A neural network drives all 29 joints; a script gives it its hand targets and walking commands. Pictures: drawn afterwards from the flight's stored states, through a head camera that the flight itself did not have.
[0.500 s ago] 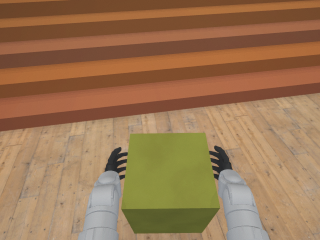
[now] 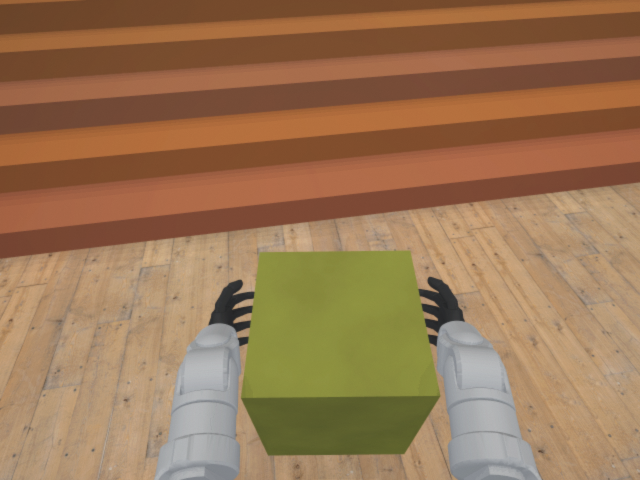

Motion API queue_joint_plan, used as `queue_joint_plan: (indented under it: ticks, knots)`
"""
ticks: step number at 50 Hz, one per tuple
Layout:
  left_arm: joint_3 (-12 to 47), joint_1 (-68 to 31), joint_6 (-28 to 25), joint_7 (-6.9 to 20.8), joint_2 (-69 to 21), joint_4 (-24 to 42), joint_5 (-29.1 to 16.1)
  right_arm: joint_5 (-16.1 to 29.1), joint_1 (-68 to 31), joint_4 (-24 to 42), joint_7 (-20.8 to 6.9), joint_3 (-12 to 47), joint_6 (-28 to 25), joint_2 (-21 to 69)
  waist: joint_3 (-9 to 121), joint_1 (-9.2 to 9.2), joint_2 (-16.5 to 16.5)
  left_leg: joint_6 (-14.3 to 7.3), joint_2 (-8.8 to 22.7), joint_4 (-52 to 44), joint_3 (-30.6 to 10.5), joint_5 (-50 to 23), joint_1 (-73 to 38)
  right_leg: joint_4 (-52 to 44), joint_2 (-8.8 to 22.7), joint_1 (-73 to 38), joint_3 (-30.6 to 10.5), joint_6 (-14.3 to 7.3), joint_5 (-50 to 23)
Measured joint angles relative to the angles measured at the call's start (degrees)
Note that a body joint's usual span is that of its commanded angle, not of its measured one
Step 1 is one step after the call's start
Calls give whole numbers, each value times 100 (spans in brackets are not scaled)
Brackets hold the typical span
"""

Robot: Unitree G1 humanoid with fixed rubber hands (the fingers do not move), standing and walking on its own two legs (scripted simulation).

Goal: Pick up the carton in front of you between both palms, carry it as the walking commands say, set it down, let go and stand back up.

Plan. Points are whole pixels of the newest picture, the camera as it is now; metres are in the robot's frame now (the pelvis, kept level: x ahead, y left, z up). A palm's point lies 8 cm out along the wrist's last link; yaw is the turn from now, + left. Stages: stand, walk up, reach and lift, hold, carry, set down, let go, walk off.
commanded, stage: reach and lift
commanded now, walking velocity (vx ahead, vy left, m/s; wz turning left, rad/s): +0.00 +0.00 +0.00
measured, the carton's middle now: (335, 358) +0.30 +0.00 -0.04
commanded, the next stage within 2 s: hold in 0.50 s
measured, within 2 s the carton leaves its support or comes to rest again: neither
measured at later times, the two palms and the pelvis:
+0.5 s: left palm (222, 328) +0.30 +0.15 +0.04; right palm (450, 325) +0.30 -0.15 +0.04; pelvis +0.02 +0.00 +0.00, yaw +0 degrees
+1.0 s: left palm (218, 325) +0.29 +0.15 +0.06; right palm (455, 321) +0.30 -0.15 +0.06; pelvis +0.01 +0.00 +0.00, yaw +0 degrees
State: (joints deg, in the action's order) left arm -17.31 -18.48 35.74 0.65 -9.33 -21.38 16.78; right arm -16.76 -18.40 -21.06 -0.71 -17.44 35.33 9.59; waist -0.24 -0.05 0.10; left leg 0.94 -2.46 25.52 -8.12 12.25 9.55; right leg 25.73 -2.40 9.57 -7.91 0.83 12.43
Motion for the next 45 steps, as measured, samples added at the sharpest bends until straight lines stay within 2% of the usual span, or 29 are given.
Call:
queue_joint_plan:
  ticks: [26, 32, 45]
  knots:
    - [460, 424, 428, -55, 81, 580, -124, 134, 405, 551, 33, 455, 424, -104, 38, -6, 3, -24, 32, -429, 15, -70, -490, -437, 37, -495, 16, -15, -73]
    - [611, 555, 640, -91, 109, 967, -246, 260, 538, 937, 69, 607, 633, -133, 61, -1, 4, -25, 41, -548, 17, -127, -631, -557, 44, -634, 14, -15, -132]
    - [396, 286, 798, -26, 51, 777, -114, 118, 266, 737, -1, 394, 785, -74, -80, 2, 0, -18, 37, -422, 31, -135, -640, -432, 37, -644, 31, -14, -140]
